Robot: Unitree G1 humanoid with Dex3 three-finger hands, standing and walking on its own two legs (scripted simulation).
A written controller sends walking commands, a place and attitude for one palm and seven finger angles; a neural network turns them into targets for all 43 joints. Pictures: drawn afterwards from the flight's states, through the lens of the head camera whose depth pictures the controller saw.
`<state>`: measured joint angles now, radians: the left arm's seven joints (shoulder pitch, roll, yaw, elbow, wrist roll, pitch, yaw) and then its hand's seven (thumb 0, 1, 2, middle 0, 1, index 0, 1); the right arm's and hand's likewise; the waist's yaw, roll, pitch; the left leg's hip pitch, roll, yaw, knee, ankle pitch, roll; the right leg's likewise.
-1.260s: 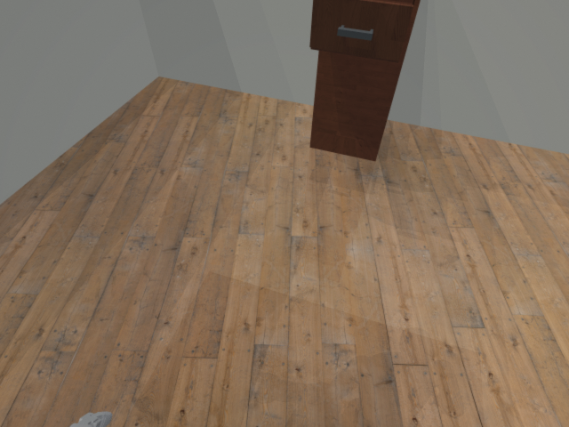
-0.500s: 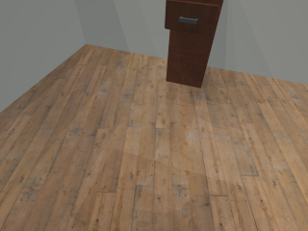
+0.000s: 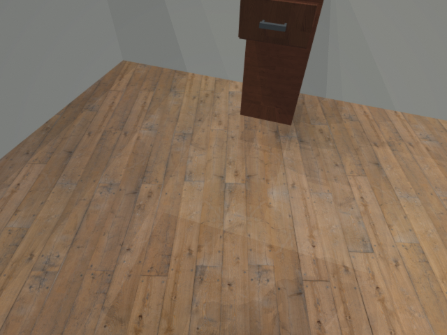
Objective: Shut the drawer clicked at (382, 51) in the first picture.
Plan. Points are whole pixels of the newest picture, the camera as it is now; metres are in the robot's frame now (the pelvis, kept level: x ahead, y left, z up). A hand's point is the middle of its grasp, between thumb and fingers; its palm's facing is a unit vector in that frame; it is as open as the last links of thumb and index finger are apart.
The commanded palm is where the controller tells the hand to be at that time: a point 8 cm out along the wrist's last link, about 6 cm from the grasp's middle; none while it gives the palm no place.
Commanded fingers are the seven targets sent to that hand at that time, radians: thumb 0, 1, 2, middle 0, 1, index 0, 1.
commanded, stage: look at it before walking up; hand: left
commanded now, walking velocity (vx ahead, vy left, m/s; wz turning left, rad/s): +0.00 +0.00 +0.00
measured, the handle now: (273, 24) +1.38 -0.16 +0.01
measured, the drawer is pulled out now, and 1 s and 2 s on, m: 0.30 0.30 0.30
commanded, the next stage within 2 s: walk to a spot facing it in 0.28 s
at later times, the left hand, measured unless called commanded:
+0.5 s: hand out of the picture +0.08 +0.24 -0.16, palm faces -0.03 -0.95 -0.32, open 7.4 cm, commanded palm none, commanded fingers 0.00 0.90 0.90 -0.20 -0.30 -0.20 -0.30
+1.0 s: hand out of the picture +0.04 +0.18 -0.18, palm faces -0.05 -0.99 -0.12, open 7.4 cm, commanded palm none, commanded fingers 0.00 0.90 0.90 -0.20 -0.30 -0.20 -0.30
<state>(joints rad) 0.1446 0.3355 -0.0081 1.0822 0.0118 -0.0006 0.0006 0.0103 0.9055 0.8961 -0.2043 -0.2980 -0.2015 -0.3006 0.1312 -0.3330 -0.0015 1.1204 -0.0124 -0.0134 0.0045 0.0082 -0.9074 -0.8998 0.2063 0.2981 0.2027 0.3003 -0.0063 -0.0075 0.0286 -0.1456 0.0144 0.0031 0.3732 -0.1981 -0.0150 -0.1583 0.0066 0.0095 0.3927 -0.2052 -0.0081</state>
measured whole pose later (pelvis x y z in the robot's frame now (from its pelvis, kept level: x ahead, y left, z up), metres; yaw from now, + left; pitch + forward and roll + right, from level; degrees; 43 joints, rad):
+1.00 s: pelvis +0.16 +0.02 -0.02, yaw -9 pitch +0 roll -1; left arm 0.54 0.13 0.03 1.17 0.03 -0.03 0.01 0.01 0.91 0.90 -0.20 -0.30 -0.20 -0.30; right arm 0.13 -0.16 -0.04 0.98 -0.01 -0.05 0.03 0.01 -0.91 -0.90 0.20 0.30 0.20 0.30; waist 0.04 -0.04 0.05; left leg -0.49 0.07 0.09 0.70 -0.25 -0.01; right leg 0.03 0.02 0.15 0.42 -0.44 0.01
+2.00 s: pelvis +0.55 -0.08 -0.02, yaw -24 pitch -1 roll -2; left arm 0.34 0.20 0.06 1.10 0.03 -0.05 0.00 -0.01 0.93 0.90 -0.20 -0.30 -0.20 -0.30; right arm 0.18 -0.21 -0.07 1.01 -0.03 -0.04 0.03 0.02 -0.94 -0.90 0.20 0.30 0.20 0.30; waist 0.01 0.00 0.02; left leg -0.44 0.13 0.13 0.64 -0.22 -0.01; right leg -0.04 0.00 -0.14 0.44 -0.39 0.00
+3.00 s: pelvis +0.81 -0.20 -0.01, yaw -22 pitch -1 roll -2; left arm 0.20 0.21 0.07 1.02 0.02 0.05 0.02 0.01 0.91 0.90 -0.20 -0.30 -0.20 -0.30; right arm 0.22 -0.16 -0.03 1.00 -0.03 -0.01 -0.02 0.01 -0.92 -0.90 0.20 0.30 0.20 0.30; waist 0.00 -0.04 0.04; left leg -0.25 0.02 0.11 0.50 -0.23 0.06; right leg -0.42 -0.07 -0.07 1.00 -0.41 0.05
